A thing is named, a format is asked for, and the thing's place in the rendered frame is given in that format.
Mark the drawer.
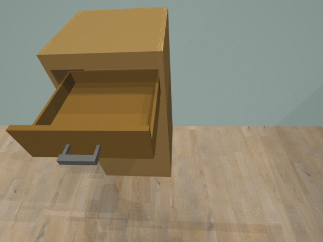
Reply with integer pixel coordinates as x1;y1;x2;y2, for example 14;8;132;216
6;69;160;159

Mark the handle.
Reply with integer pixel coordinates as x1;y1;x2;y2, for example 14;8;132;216
57;144;101;165

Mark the cabinet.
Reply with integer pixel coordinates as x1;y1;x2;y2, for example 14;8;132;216
37;7;173;177

